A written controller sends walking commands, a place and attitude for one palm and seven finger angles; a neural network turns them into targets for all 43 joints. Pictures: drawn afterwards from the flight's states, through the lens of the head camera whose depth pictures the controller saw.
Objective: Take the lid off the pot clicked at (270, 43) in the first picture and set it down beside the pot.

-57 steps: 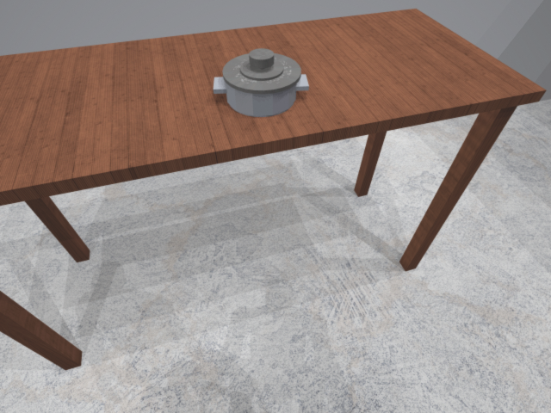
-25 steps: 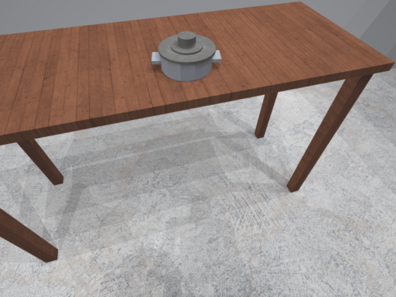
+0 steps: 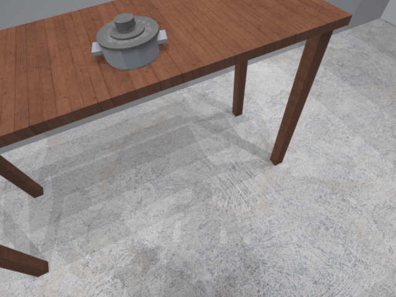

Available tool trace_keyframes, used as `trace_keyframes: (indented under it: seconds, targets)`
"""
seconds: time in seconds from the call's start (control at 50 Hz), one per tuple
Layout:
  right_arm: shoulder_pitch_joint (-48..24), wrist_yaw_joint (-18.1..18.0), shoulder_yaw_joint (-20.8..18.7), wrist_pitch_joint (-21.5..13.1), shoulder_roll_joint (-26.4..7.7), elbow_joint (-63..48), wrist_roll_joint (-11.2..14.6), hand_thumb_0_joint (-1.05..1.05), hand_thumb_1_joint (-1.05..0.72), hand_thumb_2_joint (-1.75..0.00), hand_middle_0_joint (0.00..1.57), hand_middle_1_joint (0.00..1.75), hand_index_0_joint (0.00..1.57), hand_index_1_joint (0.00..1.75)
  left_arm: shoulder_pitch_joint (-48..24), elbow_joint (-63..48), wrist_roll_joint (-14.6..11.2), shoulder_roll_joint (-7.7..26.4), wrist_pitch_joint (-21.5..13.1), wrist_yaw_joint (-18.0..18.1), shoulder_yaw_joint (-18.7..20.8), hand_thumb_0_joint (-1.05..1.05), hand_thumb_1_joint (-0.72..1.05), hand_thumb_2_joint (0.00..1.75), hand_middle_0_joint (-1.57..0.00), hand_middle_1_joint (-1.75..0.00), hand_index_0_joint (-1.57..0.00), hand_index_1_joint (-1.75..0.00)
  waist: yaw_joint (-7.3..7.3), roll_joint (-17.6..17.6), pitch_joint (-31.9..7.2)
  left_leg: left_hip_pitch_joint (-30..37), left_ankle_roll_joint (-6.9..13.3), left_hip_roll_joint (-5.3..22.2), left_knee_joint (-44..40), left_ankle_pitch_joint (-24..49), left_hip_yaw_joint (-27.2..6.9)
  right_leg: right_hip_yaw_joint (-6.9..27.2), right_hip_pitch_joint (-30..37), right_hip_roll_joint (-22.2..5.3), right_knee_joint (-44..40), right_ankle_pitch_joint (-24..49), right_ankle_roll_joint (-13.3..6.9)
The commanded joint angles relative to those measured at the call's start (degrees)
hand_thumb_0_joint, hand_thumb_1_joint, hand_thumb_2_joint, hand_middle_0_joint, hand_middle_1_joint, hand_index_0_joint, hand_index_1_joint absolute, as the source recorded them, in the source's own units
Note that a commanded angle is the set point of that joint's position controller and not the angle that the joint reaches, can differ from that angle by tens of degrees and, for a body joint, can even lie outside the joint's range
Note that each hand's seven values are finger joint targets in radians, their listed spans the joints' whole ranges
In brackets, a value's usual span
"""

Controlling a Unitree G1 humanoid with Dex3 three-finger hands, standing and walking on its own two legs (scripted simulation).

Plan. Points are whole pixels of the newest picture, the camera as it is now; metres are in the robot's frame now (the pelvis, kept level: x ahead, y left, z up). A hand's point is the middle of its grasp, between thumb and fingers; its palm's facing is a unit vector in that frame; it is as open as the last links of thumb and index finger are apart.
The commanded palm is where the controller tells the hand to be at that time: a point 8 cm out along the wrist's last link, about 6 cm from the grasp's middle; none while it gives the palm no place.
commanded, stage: walk to a spot facing it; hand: left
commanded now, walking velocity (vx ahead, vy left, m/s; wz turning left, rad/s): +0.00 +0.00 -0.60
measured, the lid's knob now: (124, 21) +0.71 +0.23 +0.18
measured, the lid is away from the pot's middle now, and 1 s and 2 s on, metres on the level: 0.00 0.00 0.00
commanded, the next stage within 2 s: none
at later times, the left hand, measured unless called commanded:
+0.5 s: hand out of the picture +0.10 +0.17 -0.13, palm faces -0.19 -0.93 -0.30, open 7.4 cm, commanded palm none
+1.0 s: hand (152, 216) +0.32 +0.16 -0.14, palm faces -0.53 -0.80 -0.27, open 7.4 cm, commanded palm none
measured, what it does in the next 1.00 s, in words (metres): walks ahead, turning right: left foot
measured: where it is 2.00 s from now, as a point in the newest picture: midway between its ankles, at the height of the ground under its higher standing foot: outside the picture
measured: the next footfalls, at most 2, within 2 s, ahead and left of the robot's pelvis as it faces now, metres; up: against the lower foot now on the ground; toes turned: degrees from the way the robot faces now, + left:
left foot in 0.78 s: +0.17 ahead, +0.11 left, +0.00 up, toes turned -32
right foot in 1.24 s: +0.08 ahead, -0.16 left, +0.00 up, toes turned -50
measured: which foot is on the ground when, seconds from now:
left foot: up 0.00-0.76, down 0.78-1.00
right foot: down 0.00-0.78, up 0.80-1.00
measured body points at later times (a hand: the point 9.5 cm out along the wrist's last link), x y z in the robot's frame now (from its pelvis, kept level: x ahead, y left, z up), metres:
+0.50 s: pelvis +0.04 -0.02 +0.03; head +0.09 -0.06 +0.47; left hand +0.12 +0.22 -0.11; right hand +0.13 -0.30 -0.11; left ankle +0.09 +0.14 -0.64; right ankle -0.02 -0.06 -0.72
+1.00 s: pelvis +0.11 +0.02 +0.02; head +0.17 +0.00 +0.47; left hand +0.34 +0.20 -0.12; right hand +0.04 -0.23 -0.11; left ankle +0.14 +0.13 -0.72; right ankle -0.01 -0.08 -0.63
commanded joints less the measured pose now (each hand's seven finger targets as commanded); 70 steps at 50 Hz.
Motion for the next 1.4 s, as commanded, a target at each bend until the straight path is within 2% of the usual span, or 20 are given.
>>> trace_keyframes:
  seconds: [0.0,0.08,0.26,0.56,0.66,0.7,0.72,0.74,0.76,0.78,0.8,0.86,1.12,1.18,1.2,1.22,1.24,1.26,1.3,1.38]
  targets:
    - [-3.38,-0.22,-1.41,-0.13,-5.85,-6.84,0.75,0.00,-0.90,-0.90,0.20,0.30,0.20,0.30,9.39,-2.09,-0.82,10.02,-1.47,2.16,2.09,0.00,0.90,0.90,-0.20,-0.30,-0.20,-0.30,2.47,-16.26,-3.44,-19.23,1.17,-2.17,24.85,-3.63,-8.50,27.01,13.65,-16.63,-21.58,43.75,-1.25]
    - [-4.68,0.18,-1.34,0.21,-5.71,-6.63,0.75,0.00,-0.90,-0.90,0.20,0.30,0.20,0.30,6.03,-4.89,-1.09,9.21,-2.08,2.17,1.79,0.00,0.90,0.90,-0.20,-0.30,-0.20,-0.30,1.23,-4.42,-7.71,-18.47,-0.56,-2.12,24.47,4.48,-8.41,22.61,17.93,-12.84,-18.95,47.83,-1.36]
    - [-9.96,-0.36,-1.30,1.14,-7.03,-10.60,1.17,0.00,-0.90,-0.90,0.20,0.30,0.20,0.30,8.79,-6.46,-0.89,10.20,-1.64,2.22,2.11,0.00,0.90,0.90,-0.20,-0.30,-0.20,-0.30,2.03,-7.75,-6.55,-22.57,-1.99,-3.73,22.41,7.67,-10.04,24.92,21.34,-10.20,-18.84,52.10,1.78]
    - [-16.43,0.10,-0.53,-0.52,-6.34,-18.21,1.70,0.00,-0.90,-0.90,0.20,0.30,0.20,0.30,8.48,-9.57,-0.18,12.84,-1.70,2.53,2.62,0.00,0.90,0.90,-0.20,-0.30,-0.20,-0.30,3.65,-5.48,-8.57,-19.60,-1.32,-5.95,12.49,3.42,-11.12,35.87,23.67,-9.88,-14.95,57.07,-5.97]
    - [-12.80,0.06,-0.71,-1.23,-6.07,-19.24,2.12,0.00,-0.90,-0.90,0.20,0.30,0.20,0.30,5.46,-10.54,-0.04,14.23,-1.58,2.37,3.04,0.00,0.90,0.90,-0.20,-0.30,-0.20,-0.30,1.93,-8.18,-9.52,-11.99,-0.17,-7.40,2.06,2.09,-10.64,37.42,21.90,-8.77,-12.75,61.20,-6.08]
    - [-6.71,-0.17,-0.96,-1.46,-6.75,-18.17,2.32,0.00,-0.90,-0.90,0.20,0.30,0.20,0.30,1.83,-11.43,-0.38,14.78,-1.74,2.13,3.01,0.00,0.90,0.90,-0.20,-0.30,-0.20,-0.30,-1.71,-7.46,-11.33,-2.51,0.46,-8.19,-9.68,6.60,-10.12,35.66,17.74,-6.20,-8.85,62.53,-3.67]
    - [-2.39,-0.40,-1.26,-1.58,-7.53,-16.83,2.26,0.00,-0.90,-0.90,0.20,0.30,0.20,0.30,0.88,-11.81,-0.88,14.71,-1.83,1.99,2.87,0.00,0.90,0.90,-0.20,-0.30,-0.20,-0.30,-3.28,-6.49,-12.89,7.04,1.29,-7.70,-16.82,14.85,-10.11,33.10,12.27,-3.39,-5.19,57.02,-1.09]
    - [1.30,-0.51,-1.68,-1.84,-10.11,-16.23,1.93,0.00,-0.90,-0.90,0.20,0.30,0.20,0.30,0.96,-12.34,-1.42,13.05,-1.96,1.84,2.65,0.00,0.90,0.90,-0.20,-0.30,-0.20,-0.30,-4.26,-1.25,-15.65,17.80,3.59,0.85,-21.21,26.28,-16.80,27.94,3.41,1.63,-0.17,36.23,1.50]
    - [1.24,-0.34,-2.26,-2.24,-13.95,-16.62,1.43,0.00,-0.90,-0.90,0.20,0.30,0.20,0.30,3.73,-12.66,-1.58,10.70,-2.25,1.31,2.40,0.00,0.90,0.90,-0.20,-0.30,-0.20,-0.30,-2.04,11.78,-15.57,25.68,9.91,16.08,-20.67,45.99,-31.74,19.10,-9.78,7.68,11.72,-5.57,4.99]
    - [1.62,0.01,-1.49,-1.87,-12.78,-16.92,1.22,0.00,-0.90,-0.90,0.20,0.30,0.20,0.30,5.00,-11.89,-0.44,11.33,-2.40,1.46,2.51,0.00,0.90,0.90,-0.20,-0.30,-0.20,-0.30,-0.89,9.70,-10.83,20.20,13.61,20.91,-18.78,54.53,-32.76,12.74,-12.19,3.80,21.37,-11.83,6.67]
    - [1.09,0.38,-0.93,-1.57,-10.70,-17.55,0.73,0.00,-0.90,-0.90,0.20,0.30,0.20,0.30,5.57,-11.92,0.21,11.36,-2.25,1.28,2.31,0.00,0.90,0.90,-0.20,-0.30,-0.20,-0.30,-0.21,4.17,-7.69,15.38,14.05,18.75,-19.46,53.85,-27.58,11.03,-13.23,1.69,25.89,-10.91,7.38]
    - [0.59,-0.14,0.92,-2.12,-8.16,-16.61,0.18,0.00,-0.90,-0.90,0.20,0.30,0.20,0.30,2.19,-11.48,0.13,10.78,-0.43,0.19,1.98,0.00,0.90,0.90,-0.20,-0.30,-0.20,-0.30,0.42,7.39,-5.45,9.00,10.76,12.17,-20.32,53.68,-18.23,8.91,-13.20,-1.08,30.84,-4.85,7.84]
    - [8.17,0.53,-1.36,-2.67,-13.04,-11.49,0.03,0.00,-0.90,-0.90,0.20,0.30,0.20,0.30,-10.84,-14.22,-0.42,6.72,0.30,-2.41,-0.61,0.00,0.90,0.90,-0.20,-0.30,-0.20,-0.30,-3.57,9.49,-5.36,12.81,9.55,12.04,-17.43,49.92,-1.45,-2.36,-6.89,-4.63,0.79,2.82,5.95]
    - [8.71,0.77,-1.62,-2.52,-12.95,-10.83,0.42,0.00,-0.90,-0.90,0.20,0.30,0.20,0.30,-3.90,-12.30,-0.21,9.24,-0.91,-2.14,0.21,0.00,0.90,0.90,-0.20,-0.30,-0.20,-0.30,0.38,3.97,-8.59,7.02,4.63,10.21,-4.64,44.16,2.34,-2.93,8.24,-3.07,-12.76,12.48,3.90]
    - [9.27,1.31,-1.07,-2.34,-10.89,-11.45,0.99,0.00,-0.90,-0.90,0.20,0.30,0.20,0.30,2.31,-10.51,0.22,14.23,-1.70,-1.42,1.32,0.00,0.90,0.90,-0.20,-0.30,-0.20,-0.30,2.96,-6.26,-13.22,-6.08,1.28,7.15,8.85,27.21,5.74,7.18,23.33,-11.14,-15.81,26.01,-0.13]
    - [7.15,1.33,-0.09,-1.74,-6.91,-13.81,1.18,0.00,-0.90,-0.90,0.20,0.30,0.20,0.30,6.15,-9.76,-0.34,20.39,-1.68,-0.44,2.74,0.00,0.90,0.90,-0.20,-0.30,-0.20,-0.30,3.96,-18.56,-16.18,-17.59,-1.69,-1.08,26.02,-9.43,4.07,28.34,25.55,-26.82,-17.88,48.29,-7.47]
    - [4.30,0.42,-0.33,-1.12,-8.99,-14.21,1.24,0.00,-0.90,-0.90,0.20,0.30,0.20,0.30,6.89,-9.67,-1.24,19.64,-1.34,0.51,2.90,0.00,0.90,0.90,-0.20,-0.30,-0.20,-0.30,4.75,-13.09,-15.98,-18.42,-0.62,0.53,30.01,-10.64,-5.11,27.17,22.00,-26.92,-18.34,46.78,-10.57]
    - [2.65,0.32,-0.54,-1.01,-8.48,-13.41,1.29,0.00,-0.90,-0.90,0.20,0.30,0.20,0.30,3.45,-10.05,-1.03,17.04,-0.88,0.96,2.56,0.00,0.90,0.90,-0.20,-0.30,-0.20,-0.30,3.61,-11.18,-12.60,-19.92,-0.11,1.67,29.74,-6.71,-6.71,22.29,19.74,-22.04,-18.47,39.27,-9.34]
    - [2.85,0.58,-0.62,-0.65,-8.63,-12.28,0.64,0.00,-0.90,-0.90,0.20,0.30,0.20,0.30,-3.59,-12.04,-0.87,13.77,-0.54,1.21,1.60,0.00,0.90,0.90,-0.20,-0.30,-0.20,-0.30,0.50,-11.12,-9.42,-18.15,-1.19,2.02,27.31,-1.38,-6.17,17.80,13.34,-17.28,-18.64,33.90,-7.25]
    - [3.17,0.81,-0.71,0.10,-6.75,-11.35,0.57,0.00,-0.90,-0.90,0.20,0.30,0.20,0.30,-4.48,-12.48,-0.33,13.64,-0.98,1.01,1.49,0.00,0.90,0.90,-0.20,-0.30,-0.20,-0.30,-0.76,-8.74,-8.42,-13.10,-2.10,-0.65,20.05,2.45,-4.71,17.19,6.35,-14.71,-19.61,32.33,-6.45]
